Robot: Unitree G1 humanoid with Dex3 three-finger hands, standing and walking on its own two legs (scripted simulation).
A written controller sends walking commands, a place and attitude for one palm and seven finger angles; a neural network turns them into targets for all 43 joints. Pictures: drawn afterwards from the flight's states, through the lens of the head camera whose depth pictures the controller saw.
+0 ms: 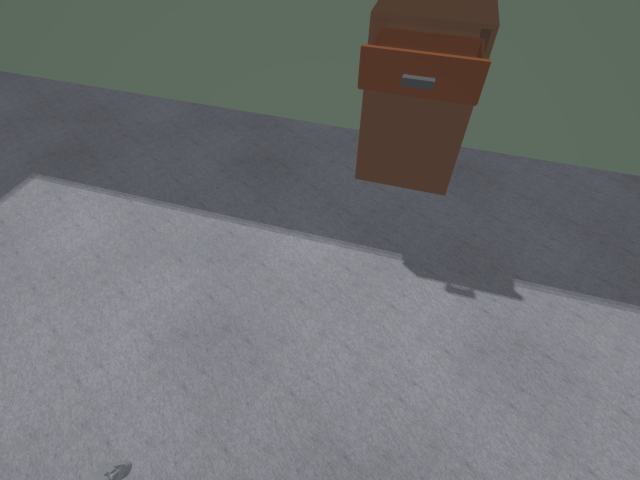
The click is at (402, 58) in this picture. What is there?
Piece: drawer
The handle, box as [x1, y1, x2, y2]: [401, 72, 435, 89]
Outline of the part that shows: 402,76 401,85 426,89 432,89 435,78 434,76 430,78 408,75 407,72 405,72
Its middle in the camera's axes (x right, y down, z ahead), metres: +0.32 -0.52 +1.26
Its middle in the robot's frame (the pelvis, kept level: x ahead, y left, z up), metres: +1.30 -0.26 -0.08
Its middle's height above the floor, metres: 0.69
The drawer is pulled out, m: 0.28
